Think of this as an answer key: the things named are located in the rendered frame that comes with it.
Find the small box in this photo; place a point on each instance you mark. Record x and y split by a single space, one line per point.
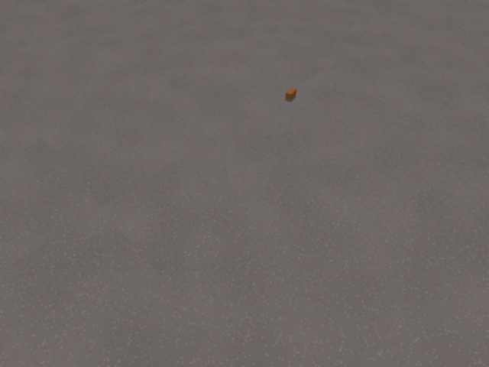
290 93

